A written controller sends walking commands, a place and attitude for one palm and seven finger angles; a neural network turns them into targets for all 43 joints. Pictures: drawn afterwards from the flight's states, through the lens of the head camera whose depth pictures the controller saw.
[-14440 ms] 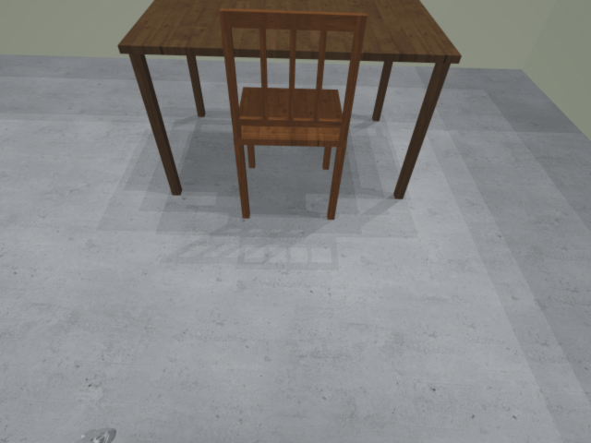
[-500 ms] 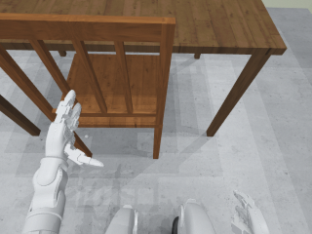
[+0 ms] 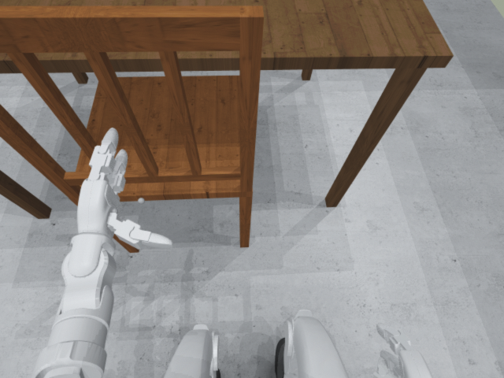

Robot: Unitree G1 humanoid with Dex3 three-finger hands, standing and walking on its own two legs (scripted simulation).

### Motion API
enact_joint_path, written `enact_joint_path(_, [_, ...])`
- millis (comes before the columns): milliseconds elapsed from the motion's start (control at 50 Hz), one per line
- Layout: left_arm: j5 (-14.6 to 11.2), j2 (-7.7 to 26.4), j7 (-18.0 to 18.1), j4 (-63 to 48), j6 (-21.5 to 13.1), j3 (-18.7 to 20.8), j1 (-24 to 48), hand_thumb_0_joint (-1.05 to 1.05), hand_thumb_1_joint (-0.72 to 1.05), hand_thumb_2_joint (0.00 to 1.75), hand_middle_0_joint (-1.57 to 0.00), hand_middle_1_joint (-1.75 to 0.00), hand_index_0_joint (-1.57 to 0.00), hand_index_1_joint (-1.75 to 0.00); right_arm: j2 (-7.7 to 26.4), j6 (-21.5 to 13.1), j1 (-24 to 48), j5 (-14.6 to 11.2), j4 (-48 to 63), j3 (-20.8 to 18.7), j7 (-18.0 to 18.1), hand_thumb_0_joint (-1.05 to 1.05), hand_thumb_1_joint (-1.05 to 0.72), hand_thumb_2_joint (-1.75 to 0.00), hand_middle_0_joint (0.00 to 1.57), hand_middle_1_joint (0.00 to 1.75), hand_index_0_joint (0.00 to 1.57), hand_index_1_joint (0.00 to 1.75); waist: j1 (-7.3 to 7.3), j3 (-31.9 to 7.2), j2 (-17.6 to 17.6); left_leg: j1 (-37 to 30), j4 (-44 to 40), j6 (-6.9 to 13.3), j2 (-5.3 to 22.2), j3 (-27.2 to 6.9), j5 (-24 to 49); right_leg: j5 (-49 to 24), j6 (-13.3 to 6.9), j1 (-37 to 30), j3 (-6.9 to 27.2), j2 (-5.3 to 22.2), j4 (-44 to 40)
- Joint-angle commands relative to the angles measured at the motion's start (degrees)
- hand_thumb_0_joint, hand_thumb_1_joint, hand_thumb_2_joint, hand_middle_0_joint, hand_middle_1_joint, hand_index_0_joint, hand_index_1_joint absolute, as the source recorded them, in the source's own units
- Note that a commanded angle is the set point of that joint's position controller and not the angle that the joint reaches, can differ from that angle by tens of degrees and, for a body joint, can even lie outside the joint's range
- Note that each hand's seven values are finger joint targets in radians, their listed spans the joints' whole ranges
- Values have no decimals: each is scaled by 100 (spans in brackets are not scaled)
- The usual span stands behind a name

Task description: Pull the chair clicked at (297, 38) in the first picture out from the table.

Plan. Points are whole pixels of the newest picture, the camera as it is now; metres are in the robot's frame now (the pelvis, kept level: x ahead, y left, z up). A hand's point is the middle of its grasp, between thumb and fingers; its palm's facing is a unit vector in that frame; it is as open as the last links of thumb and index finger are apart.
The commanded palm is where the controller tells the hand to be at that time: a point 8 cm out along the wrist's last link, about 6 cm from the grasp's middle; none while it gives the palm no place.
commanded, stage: aim the fingers beside a spindle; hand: left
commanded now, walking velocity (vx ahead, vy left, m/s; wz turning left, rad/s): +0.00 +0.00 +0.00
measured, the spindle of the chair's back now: (131, 126) +0.52 +0.21 +0.03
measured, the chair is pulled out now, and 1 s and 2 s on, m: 0.00 0.00 0.00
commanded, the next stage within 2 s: push the fingers through the gap in 0.44 s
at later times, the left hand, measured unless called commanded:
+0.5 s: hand (138, 204) +0.37 +0.18 +0.03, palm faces +0.04 -1.00 -0.06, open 16.9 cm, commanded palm +0.34 +0.23 +0.03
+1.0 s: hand (140, 178) +0.42 +0.18 +0.02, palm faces +0.04 -1.00 -0.05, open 16.9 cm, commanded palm +0.40 +0.23 +0.02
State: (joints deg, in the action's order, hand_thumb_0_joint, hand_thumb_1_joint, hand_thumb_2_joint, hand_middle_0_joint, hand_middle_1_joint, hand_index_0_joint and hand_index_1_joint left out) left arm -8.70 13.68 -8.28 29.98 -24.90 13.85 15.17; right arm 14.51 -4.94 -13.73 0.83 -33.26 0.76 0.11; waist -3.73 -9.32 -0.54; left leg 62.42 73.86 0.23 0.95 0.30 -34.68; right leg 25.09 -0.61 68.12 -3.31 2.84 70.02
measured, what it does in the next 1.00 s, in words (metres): stands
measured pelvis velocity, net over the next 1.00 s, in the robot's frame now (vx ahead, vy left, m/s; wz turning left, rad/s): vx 0.00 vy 0.00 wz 0.00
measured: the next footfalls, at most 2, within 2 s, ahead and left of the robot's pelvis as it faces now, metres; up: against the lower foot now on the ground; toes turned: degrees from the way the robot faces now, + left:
none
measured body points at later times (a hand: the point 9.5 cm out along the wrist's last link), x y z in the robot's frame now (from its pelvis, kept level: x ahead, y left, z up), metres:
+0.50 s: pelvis +0.00 +0.00 +0.00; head +0.12 +0.01 +0.44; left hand +0.36 +0.23 +0.03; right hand +0.15 -0.25 -0.11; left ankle +0.00 +0.12 -0.62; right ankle +0.07 -0.12 -0.62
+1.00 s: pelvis +0.00 +0.00 +0.00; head +0.13 +0.01 +0.43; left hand +0.41 +0.24 +0.03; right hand +0.11 -0.26 -0.12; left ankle +0.00 +0.12 -0.62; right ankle +0.07 -0.12 -0.62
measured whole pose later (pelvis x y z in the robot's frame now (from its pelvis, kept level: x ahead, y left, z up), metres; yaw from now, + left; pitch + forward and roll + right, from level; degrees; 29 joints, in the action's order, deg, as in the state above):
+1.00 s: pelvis +0.00 +0.00 +0.00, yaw +0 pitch +24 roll -1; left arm -7.8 16.6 -8.9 39.6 -25.2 16.2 25.9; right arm 15.0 -4.5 -14.3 1.1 -34.5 1.1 0.3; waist -4.9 -8.8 -0.8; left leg 64.5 74.6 0.4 0.9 -0.2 -34.6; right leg 24.8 -0.4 69.7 -3.7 2.9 70.0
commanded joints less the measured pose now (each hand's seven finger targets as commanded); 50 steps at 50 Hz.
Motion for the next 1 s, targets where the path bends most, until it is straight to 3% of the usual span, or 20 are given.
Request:
enact_joint_path(0, [-128, 942, 0, -1285, -470, 215, 1277, 0, -50, 30, -6, -8, -6, -8, 836, -246, -162, -13, 682, -349, 53, 0, -90, -90, 20, 30, 20, 30, 20, -2352, -135, -700, -1134, 30, -139, -114, 1662, -980, -80, -2365, 254, -142, -838])
enact_joint_path(60, [-146, 878, -36, -1255, -504, 115, 1426, 0, -50, 30, -6, -8, -6, -8, 855, -281, -173, -21, 636, -351, 80, 0, -90, -90, 20, 30, 20, 30, -39, -2295, -139, -705, -1130, 37, -143, -130, 1532, -827, -80, -2277, 256, -141, -874])
enact_joint_path(100, [-144, 820, -47, -1282, -509, 64, 1344, 0, -50, 30, -6, -8, -6, -8, 862, -299, -179, -15, 618, -366, 73, 0, -90, -90, 20, 30, 20, 30, 0, -2313, -228, -803, -1147, 19, -139, -161, 1611, -841, -94, -2222, 216, -132, -851])
enact_joint_path(140, [-131, 738, -46, -1262, -495, -44, 1396, 0, -50, 30, -6, -8, -6, -8, 864, -309, -208, -21, 621, -376, 84, 0, -90, -90, 20, 30, 20, 30, -68, -2359, -75, -828, -1109, 36, -131, -175, 1688, -926, -84, -2196, 199, -138, -829])
enact_joint_path(220, [-91, 893, 6, -1110, -465, 139, 1366, 0, -50, 30, -6, -8, -6, -8, 865, -275, -162, -18, 605, -370, 77, 0, -90, -90, 20, 30, 20, 30, 2, -2209, -86, -643, -1101, 31, -155, -124, 1552, -857, -82, -2223, 244, -114, -847])
enact_joint_path(280, [-79, 1026, 52, -1209, -495, 290, 1223, 0, -50, 30, -6, -8, -6, -8, 847, -256, -165, -4, 659, -369, 58, 0, -90, -90, 20, 30, 20, 30, 106, -2413, -201, -767, -1105, 17, -163, -122, 1756, -1039, -100, -2348, 250, -122, -787])
enact_joint_path(300, [-74, 870, 48, -1200, -491, 129, 1280, 0, -50, 30, -6, -8, -6, -8, 831, -251, -137, -4, 679, -350, 43, 0, -90, -90, 20, 30, 20, 30, 46, -2321, -130, -741, -1123, 19, -165, -137, 1703, -999, -92, -2314, 229, -124, -798])
enact_joint_path(360, [-88, 901, 49, -1413, -517, 172, 1129, 0, -50, 30, -6, -8, -6, -8, 823, -249, -145, -2, 729, -368, 41, 0, -90, -90, 20, 30, 20, 30, 95, -2539, -224, -847, -1099, 25, -168, -103, 1866, -1190, -91, -2458, 258, -128, -786])
enact_joint_path(440, [-121, 945, -9, -1216, -440, 215, 988, 0, -50, 30, -6, -8, -6, -8, 840, -221, -119, -26, 728, -349, 53, 0, -90, -90, 20, 30, 20, 30, 43, -2238, -24, -609, -1096, 43, -163, -112, 1659, -1034, -87, -2407, 260, -147, -829])
enact_joint_path(520, [-162, 902, -91, -1220, -447, 154, 1334, 0, -50, 30, -6, -8, -6, -8, 854, -250, -100, -26, 673, -344, 83, 0, -90, -90, 20, 30, 20, 30, -33, -2216, -7, -547, -1051, 53, -164, -108, 1453, -820, -71, -2319, 291, -133, -872])
enact_joint_path(640, [-92, 959, -122, -1101, -515, 52, 2235, 0, -50, 30, -6, -8, -6, -8, 883, -326, -204, -7, 511, -340, 143, 0, -90, -90, 20, 30, 20, 30, -166, -2372, -373, -867, -991, 19, -143, -210, 1687, -859, -102, -1937, 202, -141, -745])
enact_joint_path(700, [-57, 1043, -82, -702, -441, 184, 2290, 0, -50, 30, -6, -8, -6, -8, 904, -295, -245, 5, 460, -339, 126, 0, -90, -90, 20, 30, 20, 30, -139, -2421, -207, -792, -999, 14, -151, -217, 1734, -911, -94, -2009, 200, -139, -737])
enact_joint_path(720, [-38, 1087, -72, -669, -419, 238, 2271, 0, -50, 30, -6, -8, -6, -8, 906, -284, -267, 10, 481, -347, 118, 0, -90, -90, 20, 30, 20, 30, -91, -2531, -285, -787, -992, 6, -157, -197, 1766, -949, -97, -2063, 216, -137, -721])
enact_joint_path(760, [-23, 1047, -47, -483, -360, 210, 2408, 0, -50, 30, -6, -8, -6, -8, 902, -252, -309, 11, 467, -334, 96, 0, -90, -90, 20, 30, 20, 30, -132, -2506, -323, -827, -1013, -3, -157, -213, 1831, -986, -98, -2011, 183, -145, -720])
enact_joint_path(800, [-19, 1315, -13, -367, -336, 473, 2401, 0, -50, 30, -6, -8, -6, -8, 931, -206, -365, 22, 479, -340, 91, 0, -90, -90, 20, 30, 20, 30, -94, -2623, -136, -695, -993, 15, -155, -179, 1886, -1133, -86, -2227, 228, -154, -716])
enact_joint_path(860, [18, 1240, -20, -572, -421, 344, 2664, 0, -50, 30, -6, -8, -6, -8, 896, -181, -410, 33, 500, -335, 62, 0, -90, -90, 20, 30, 20, 30, -138, -2786, -338, -840, -998, 11, -153, -168, 2017, -1266, -87, -2273, 240, -162, -714])
enact_joint_path(880, [-2, 1388, -15, -480, -427, 509, 2564, 0, -50, 30, -6, -8, -6, -8, 907, -170, -426, 37, 473, -347, 56, 0, -90, -90, 20, 30, 20, 30, -95, -2791, -299, -770, -973, 14, -154, -139, 1958, -1244, -83, -2342, 276, -162, -743])
enact_joint_path(960, [24, 1282, -28, 10, -450, 398, 2993, 0, -50, 30, -6, -8, -6, -8, 929, -142, -473, 24, 386, -306, 56, 0, -90, -90, 20, 30, 20, 30, -258, -2351, -172, -573, -1038, 27, -140, -174, 1561, -824, -77, -2035, 228, -189, -813])
enact_joint_path(980, [19, 1447, -16, 93, -467, 554, 3033, 0, -50, 30, -6, -8, -6, -8, 956, -133, -506, 37, 368, -318, 63, 0, -90, -90, 20, 30, 20, 30, -233, -2385, -159, -522, -1025, 35, -144, -172, 1570, -845, -80, -2094, 247, -184, -813])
